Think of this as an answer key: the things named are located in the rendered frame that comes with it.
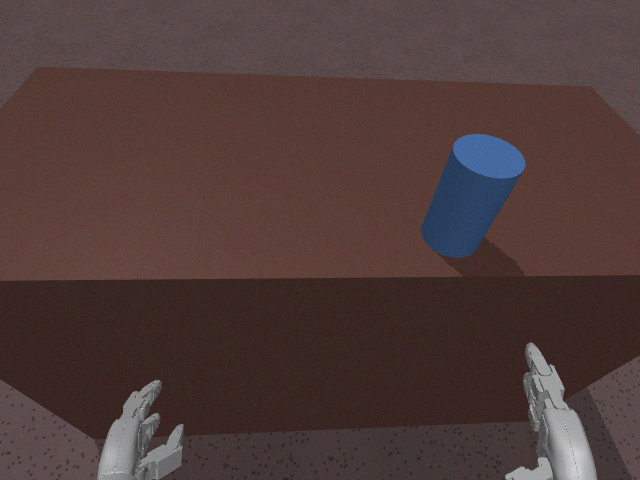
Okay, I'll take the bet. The can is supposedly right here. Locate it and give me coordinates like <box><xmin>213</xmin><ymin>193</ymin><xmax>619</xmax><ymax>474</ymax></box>
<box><xmin>421</xmin><ymin>134</ymin><xmax>525</xmax><ymax>258</ymax></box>

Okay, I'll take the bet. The left robot hand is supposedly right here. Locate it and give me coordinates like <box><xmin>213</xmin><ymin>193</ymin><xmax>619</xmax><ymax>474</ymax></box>
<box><xmin>97</xmin><ymin>380</ymin><xmax>184</xmax><ymax>480</ymax></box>

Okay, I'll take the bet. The right robot hand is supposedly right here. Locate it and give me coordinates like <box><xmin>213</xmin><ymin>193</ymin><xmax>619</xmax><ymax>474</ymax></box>
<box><xmin>505</xmin><ymin>342</ymin><xmax>597</xmax><ymax>480</ymax></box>

